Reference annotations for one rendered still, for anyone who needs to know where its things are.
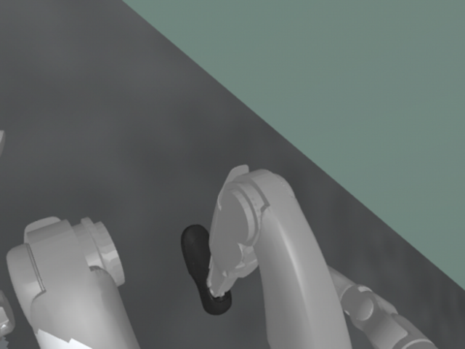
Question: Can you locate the right robot hand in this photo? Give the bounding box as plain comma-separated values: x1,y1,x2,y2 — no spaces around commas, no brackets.
328,265,356,302

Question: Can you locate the right robot arm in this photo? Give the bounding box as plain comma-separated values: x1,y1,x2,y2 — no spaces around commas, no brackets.
341,284,438,349

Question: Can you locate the left robot arm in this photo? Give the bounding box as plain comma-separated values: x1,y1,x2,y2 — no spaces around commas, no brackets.
0,290,15,342

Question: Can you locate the right robot foot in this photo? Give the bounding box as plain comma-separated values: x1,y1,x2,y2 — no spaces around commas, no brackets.
181,225,232,316

